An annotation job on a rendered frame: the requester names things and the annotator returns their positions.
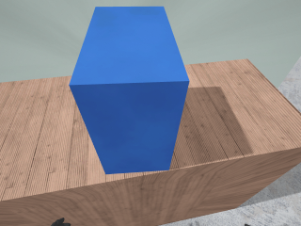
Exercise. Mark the carton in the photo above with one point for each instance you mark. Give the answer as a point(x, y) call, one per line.
point(130, 85)

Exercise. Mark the pedestal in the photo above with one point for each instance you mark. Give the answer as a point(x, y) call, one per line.
point(238, 134)

